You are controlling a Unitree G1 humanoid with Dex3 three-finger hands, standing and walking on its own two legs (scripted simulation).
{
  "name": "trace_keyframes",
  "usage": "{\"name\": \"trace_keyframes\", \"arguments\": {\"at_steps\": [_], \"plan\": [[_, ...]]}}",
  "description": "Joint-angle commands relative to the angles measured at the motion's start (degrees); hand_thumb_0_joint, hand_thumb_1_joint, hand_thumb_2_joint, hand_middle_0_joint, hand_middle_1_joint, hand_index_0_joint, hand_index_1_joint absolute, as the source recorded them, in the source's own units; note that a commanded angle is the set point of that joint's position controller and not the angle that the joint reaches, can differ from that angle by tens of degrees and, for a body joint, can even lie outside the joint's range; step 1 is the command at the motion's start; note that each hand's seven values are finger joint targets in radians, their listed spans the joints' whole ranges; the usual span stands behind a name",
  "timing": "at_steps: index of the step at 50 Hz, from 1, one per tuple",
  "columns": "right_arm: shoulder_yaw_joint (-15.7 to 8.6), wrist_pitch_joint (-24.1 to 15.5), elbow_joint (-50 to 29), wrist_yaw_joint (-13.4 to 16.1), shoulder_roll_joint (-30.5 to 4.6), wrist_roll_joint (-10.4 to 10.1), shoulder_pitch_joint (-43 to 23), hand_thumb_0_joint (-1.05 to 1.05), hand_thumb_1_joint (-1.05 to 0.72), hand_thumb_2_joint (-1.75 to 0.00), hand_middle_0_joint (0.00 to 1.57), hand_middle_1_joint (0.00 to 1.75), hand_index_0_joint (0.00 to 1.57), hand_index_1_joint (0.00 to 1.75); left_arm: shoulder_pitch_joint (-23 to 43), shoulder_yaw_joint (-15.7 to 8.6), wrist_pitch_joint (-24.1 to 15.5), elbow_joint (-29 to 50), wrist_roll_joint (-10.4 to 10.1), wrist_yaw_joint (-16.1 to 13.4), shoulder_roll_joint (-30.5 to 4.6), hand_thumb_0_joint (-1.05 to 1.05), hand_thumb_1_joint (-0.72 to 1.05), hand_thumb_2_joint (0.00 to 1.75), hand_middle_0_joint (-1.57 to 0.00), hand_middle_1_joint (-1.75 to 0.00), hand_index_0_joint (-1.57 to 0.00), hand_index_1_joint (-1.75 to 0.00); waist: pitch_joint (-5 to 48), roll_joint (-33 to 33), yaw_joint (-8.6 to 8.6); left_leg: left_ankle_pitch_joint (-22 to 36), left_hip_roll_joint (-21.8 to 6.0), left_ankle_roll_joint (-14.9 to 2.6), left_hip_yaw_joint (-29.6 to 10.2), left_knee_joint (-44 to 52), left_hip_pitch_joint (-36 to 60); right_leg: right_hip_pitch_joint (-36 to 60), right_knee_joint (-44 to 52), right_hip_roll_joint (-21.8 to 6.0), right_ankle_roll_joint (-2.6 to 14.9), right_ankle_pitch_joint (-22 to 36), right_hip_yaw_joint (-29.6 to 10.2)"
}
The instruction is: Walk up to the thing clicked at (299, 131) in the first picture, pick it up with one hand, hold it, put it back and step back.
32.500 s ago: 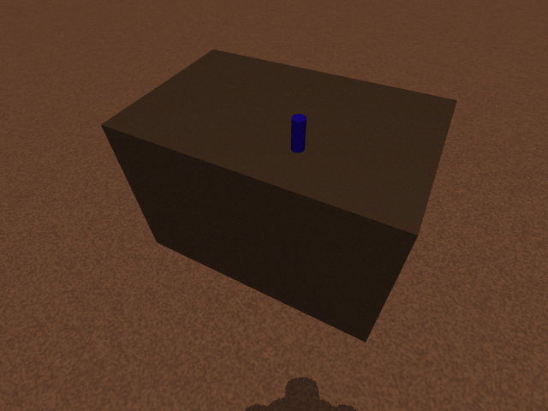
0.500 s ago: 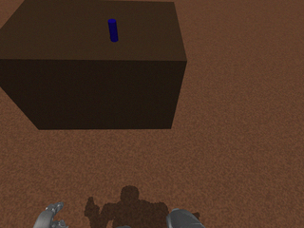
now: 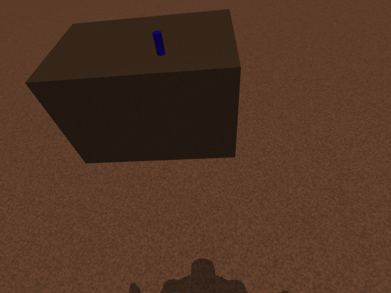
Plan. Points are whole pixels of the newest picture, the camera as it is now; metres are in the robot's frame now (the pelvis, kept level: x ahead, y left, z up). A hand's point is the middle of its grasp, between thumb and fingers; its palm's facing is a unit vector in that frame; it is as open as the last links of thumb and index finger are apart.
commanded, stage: step back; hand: left
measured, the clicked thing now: (159, 43) +1.17 +0.25 -0.06
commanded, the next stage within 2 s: stand in 0.92 s
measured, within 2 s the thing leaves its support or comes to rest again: neither
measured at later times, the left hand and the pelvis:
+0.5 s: hand out of the picture +0.06 +0.26 -0.14, palm faces +0.05 -0.92 -0.38, open 7.4 cm; pelvis +0.01 -0.01 +0.00, yaw +2 degrees
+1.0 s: hand out of the picture +0.13 +0.29 -0.15, palm faces +0.02 -0.94 -0.35, open 7.4 cm; pelvis +0.05 +0.03 +0.01, yaw +1 degrees
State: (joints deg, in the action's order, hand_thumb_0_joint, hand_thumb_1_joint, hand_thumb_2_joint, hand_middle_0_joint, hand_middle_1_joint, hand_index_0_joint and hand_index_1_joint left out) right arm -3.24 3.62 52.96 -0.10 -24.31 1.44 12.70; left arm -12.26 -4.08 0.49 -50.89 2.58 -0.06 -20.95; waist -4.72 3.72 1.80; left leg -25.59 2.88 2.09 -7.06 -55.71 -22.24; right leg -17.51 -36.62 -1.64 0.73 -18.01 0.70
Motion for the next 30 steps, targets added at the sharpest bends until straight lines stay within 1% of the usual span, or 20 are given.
{"name": "trace_keyframes", "arguments": {"at_steps": [1, 3, 4, 5, 6, 7, 8, 9, 10, 12, 14, 16, 18, 19, 20, 21, 22, 23, 26, 30], "plan": [[-2.75, -3.64, -4.52, -0.36, -9.54, 0.81, -4.59, 0.00, -0.90, -0.90, 0.20, 0.30, 0.20, 0.30, 2.00, -4.90, -1.63, 3.96, 0.30, -0.78, -17.70, 0.00, 0.90, 0.90, -0.20, -0.30, -0.20, -0.30, 2.79, -17.00, 2.20, -8.14, -3.80, -1.04, 3.64, 18.91, -1.69, 6.72, 17.00, -15.09, 10.83, -21.37, -18.93], [-3.01, -4.49, -1.08, -0.54, -8.24, 0.66, 1.45, 0.00, -0.90, -0.90, 0.20, 0.30, 0.20, 0.30, 3.46, -4.02, -1.03, 3.61, -0.05, -0.31, -17.19, 0.00, 0.90, 0.90, -0.20, -0.30, -0.20, -0.30, 4.05, -14.32, -0.78, 1.55, -0.74, -2.84, 8.05, 34.01, 12.07, 1.20, 11.69, -10.74, 7.51, -15.48, -11.71], [-3.69, -4.78, 0.32, -0.40, -9.07, 0.92, 3.15, 0.00, -0.90, -0.90, 0.20, 0.30, 0.20, 0.30, 1.85, -2.79, -0.77, 3.51, -0.06, -0.27, -14.54, 0.00, 0.90, 0.90, -0.20, -0.30, -0.20, -0.30, 4.96, -8.09, -1.50, 5.02, -0.89, -3.33, 5.52, 36.19, 18.59, -2.78, 4.53, -7.01, 5.14, -12.61, -7.44], [-4.63, -5.06, 0.68, -0.05, -11.88, 1.77, 4.51, 0.00, -0.90, -0.90, 0.20, 0.30, 0.20, 0.30, 0.77, -1.75, -0.74, 4.14, -0.51, -0.21, -10.93, 0.00, 0.90, 0.90, -0.20, -0.30, -0.20, -0.30, 5.90, 2.68, -2.19, -3.18, -9.16, -6.22, -9.58, 39.25, 25.13, -14.08, -7.53, -2.70, 2.33, -12.63, -2.75], [-5.00, -5.20, -0.78, 0.09, -17.17, 1.87, 2.92, 0.00, -0.90, -0.90, 0.20, 0.30, 0.20, 0.30, 5.26, -1.67, -0.95, 4.53, -1.28, -0.39, -10.82, 0.00, 0.90, 0.90, -0.20, -0.30, -0.20, -0.30, 2.18, 8.74, -3.88, -23.25, -21.13, -12.64, -28.34, 45.51, 17.28, -21.45, -14.03, 1.91, -0.19, -14.58, 2.13], [-5.39, -5.18, -1.11, -0.18, -18.74, 1.26, 1.81, 0.00, -0.90, -0.90, 0.20, 0.30, 0.20, 0.30, 9.99, -3.21, -1.22, 4.14, -0.34, -0.47, -16.19, 0.00, 0.90, 0.90, -0.20, -0.30, -0.20, -0.30, -3.59, 4.12, -5.32, -30.11, -24.14, -16.74, -31.93, 48.12, 4.61, -16.45, -17.61, -1.19, 0.23, -14.85, -4.82], [-4.95, -5.38, -2.01, -0.13, -16.89, 1.22, -2.67, 0.00, -0.90, -0.90, 0.20, 0.30, 0.20, 0.30, 7.84, -3.26, -1.54, 3.42, -0.75, 0.06, -16.59, 0.00, 0.90, 0.90, -0.20, -0.30, -0.20, -0.30, -5.47, 2.50, -2.54, -24.72, -23.32, -16.74, -26.17, 46.56, 2.00, -11.95, -18.25, -2.05, 0.50, -12.72, -4.77], [-3.69, -5.75, -2.03, -0.16, -12.74, 1.61, -4.51, 0.00, -0.90, -0.90, 0.20, 0.30, 0.20, 0.30, 5.30, -2.80, -1.76, 2.24, -1.37, 0.52, -14.37, 0.00, 0.90, 0.90, -0.20, -0.30, -0.20, -0.30, -5.06, 0.60, -0.91, -14.59, -17.16, -13.37, -16.60, 43.79, 5.91, -12.16, -14.44, -2.49, 0.58, -8.26, -5.39], [-3.07, -6.11, -2.18, -0.08, -10.96, 1.41, -4.46, 0.00, -0.90, -0.90, 0.20, 0.30, 0.20, 0.30, 4.02, -2.38, -2.17, 1.71, -1.37, 0.85, -13.05, 0.00, 0.90, 0.90, -0.20, -0.30, -0.20, -0.30, -3.34, 2.99, -0.71, -7.46, -14.54, -11.59, -11.73, 41.60, 9.62, -11.78, -11.80, -1.53, 0.70, -6.69, -3.18], [-3.82, -6.39, -1.34, -0.09, -12.01, 1.25, -1.34, 0.00, -0.90, -0.90, 0.20, 0.30, 0.20, 0.30, 3.52, -2.35, -2.15, 0.71, -1.15, 1.29, -12.66, 0.00, 0.90, 0.90, -0.20, -0.30, -0.20, -0.30, -1.84, 5.21, -2.56, -4.48, -13.65, -11.32, -9.70, 40.70, 10.38, -10.30, -9.11, -0.63, 0.01, -5.82, -0.47], [-4.14, -5.89, -1.58, -0.25, -12.90, 1.12, -1.51, 0.00, -0.90, -0.90, 0.20, 0.30, 0.20, 0.30, 3.64, -2.38, -2.17, 0.50, -1.15, 1.35, -12.41, 0.00, 0.90, 0.90, -0.20, -0.30, -0.20, -0.30, -1.38, 7.76, -2.89, -7.76, -14.53, -11.64, -9.01, 41.19, 7.41, -4.81, -5.61, -0.02, -0.32, -6.37, 0.07], [-4.00, -5.12, -2.19, -0.26, -12.63, 1.04, -3.63, 0.00, -0.90, -0.90, 0.20, 0.30, 0.20, 0.30, 1.39, -2.63, -2.73, -0.52, -1.15, 1.17, -12.24, 0.00, 0.90, 0.90, -0.20, -0.30, -0.20, -0.30, -0.15, 8.16, -1.14, -7.20, -13.75, -11.05, -5.78, 37.66, 3.26, 2.89, 1.40, 0.92, 0.24, -3.70, 0.97], [-3.11, -4.23, -2.70, -0.38, -9.81, 0.63, -4.79, 0.00, -0.90, -0.90, 0.20, 0.30, 0.20, 0.30, -3.78, -2.99, -3.32, -3.36, -0.61, 0.54, -12.14, 0.00, 0.90, 0.90, -0.20, -0.30, -0.20, -0.30, 2.22, 3.24, 1.54, -6.40, -10.12, -9.04, -1.25, 27.71, -1.41, 13.64, 9.43, 3.08, 0.10, 0.86, 2.52], [-2.10, -4.08, -2.70, -0.19, -6.73, 0.42, -2.58, 0.00, -0.90, -0.90, 0.20, 0.30, 0.20, 0.30, -5.32, -3.49, -3.67, -3.73, -0.20, 0.00, -13.49, 0.00, 0.90, 0.90, -0.20, -0.30, -0.20, -0.30, 3.70, -2.73, 2.14, -3.76, -7.65, -7.42, 1.15, 19.40, -4.66, 19.03, 12.41, 1.20, 0.58, -0.36, -2.64], [-0.99, -4.37, -4.09, -0.10, -2.80, -0.11, -2.06, 0.00, -0.90, -0.90, 0.20, 0.30, 0.20, 0.30, -6.73, -4.49, -4.21, -3.54, 0.65, -0.56, -17.52, 0.00, 0.90, 0.90, -0.20, -0.30, -0.20, -0.30, 3.94, -15.45, 2.48, -5.72, -0.25, -4.47, 4.41, 5.21, -13.15, 20.83, 20.15, -11.08, 4.33, -7.98, -24.05], [-1.78, -4.12, -3.41, 0.56, -5.72, 0.23, -1.84, 0.00, -0.90, -0.90, 0.20, 0.30, 0.20, 0.30, -3.82, -5.02, -4.33, -1.83, 0.20, -0.57, -19.91, 0.00, 0.90, 0.90, -0.20, -0.30, -0.20, -0.30, 2.76, -11.95, 2.39, -8.62, -0.58, -3.54, 1.43, 0.42, -12.71, 14.42, 23.78, -19.75, 9.45, -15.79, -33.20], [-2.89, -4.30, -2.45, 0.92, -9.13, 0.39, -0.71, 0.00, -0.90, -0.90, 0.20, 0.30, 0.20, 0.30, 0.32, -4.96, -4.33, -0.37, 0.10, -0.48, -21.04, 0.00, 0.90, 0.90, -0.20, -0.30, -0.20, -0.30, -0.56, -10.21, 1.10, -9.19, -3.17, -3.16, -0.44, -0.90, -9.89, 7.09, 23.48, -22.51, 13.90, -17.14, -35.49], [-3.06, -4.73, -1.74, 0.79, -9.99, 0.28, -0.37, 0.00, -0.90, -0.90, 0.20, 0.30, 0.20, 0.30, 1.14, -4.60, -4.57, 0.07, -0.22, -0.46, -19.02, 0.00, 0.90, 0.90, -0.20, -0.30, -0.20, -0.30, -2.16, -8.19, 0.36, -6.93, -4.43, -3.07, -1.20, -0.98, -9.55, 6.45, 21.45, -20.98, 14.64, -9.31, -31.65], [-2.36, -4.87, -0.29, 0.45, -7.57, -0.14, -0.10, 0.00, -0.90, -0.90, 0.20, 0.30, 0.20, 0.30, 1.46, -2.93, -5.20, -0.71, -1.22, -0.87, -15.20, 0.00, 0.90, 0.90, -0.20, -0.30, -0.20, -0.30, 0.41, -8.85, -0.61, -0.79, -4.68, -2.86, -0.82, 3.57, -5.52, 7.47, 16.47, -13.63, 8.98, 13.06, -16.26], [-2.01, -4.55, 0.36, 0.35, -6.17, -0.13, 0.16, 0.00, -0.90, -0.90, 0.20, 0.30, 0.20, 0.30, 4.09, -2.21, -4.80, -0.03, -1.54, -1.11, -14.96, 0.00, 0.90, 0.90, -0.20, -0.30, -0.20, -0.30, 4.46, -12.62, -1.33, 2.86, -5.04, -1.99, 5.69, 14.45, 3.50, 5.33, 11.13, -12.82, 8.60, 30.17, -8.41]]}}
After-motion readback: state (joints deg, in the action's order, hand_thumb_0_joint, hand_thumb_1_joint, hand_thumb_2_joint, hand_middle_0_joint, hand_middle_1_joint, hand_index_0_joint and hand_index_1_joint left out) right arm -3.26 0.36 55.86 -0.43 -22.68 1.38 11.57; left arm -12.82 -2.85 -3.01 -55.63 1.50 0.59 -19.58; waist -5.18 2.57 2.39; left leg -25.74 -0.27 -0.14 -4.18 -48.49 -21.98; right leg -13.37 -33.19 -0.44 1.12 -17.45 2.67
